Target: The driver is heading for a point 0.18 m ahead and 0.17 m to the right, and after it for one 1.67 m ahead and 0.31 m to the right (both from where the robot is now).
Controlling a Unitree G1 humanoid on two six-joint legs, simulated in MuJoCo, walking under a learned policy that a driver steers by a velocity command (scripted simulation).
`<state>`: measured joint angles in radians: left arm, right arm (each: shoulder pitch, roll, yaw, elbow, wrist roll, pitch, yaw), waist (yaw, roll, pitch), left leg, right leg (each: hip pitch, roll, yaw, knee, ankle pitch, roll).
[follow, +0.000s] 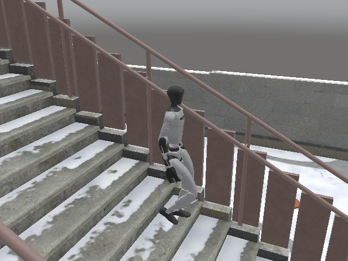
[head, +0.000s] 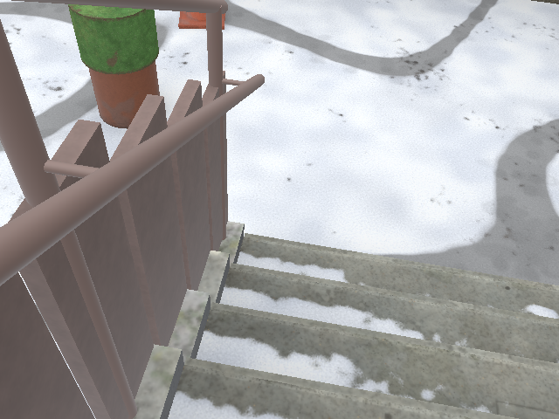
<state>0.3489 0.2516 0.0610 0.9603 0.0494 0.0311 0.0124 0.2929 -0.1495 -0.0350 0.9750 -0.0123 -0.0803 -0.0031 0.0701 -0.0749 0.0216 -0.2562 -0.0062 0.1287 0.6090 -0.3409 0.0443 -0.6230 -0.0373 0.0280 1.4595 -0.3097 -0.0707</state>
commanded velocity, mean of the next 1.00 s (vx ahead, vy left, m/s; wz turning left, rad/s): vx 0.50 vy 0.00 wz -0.34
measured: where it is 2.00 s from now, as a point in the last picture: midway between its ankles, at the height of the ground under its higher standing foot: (359, 327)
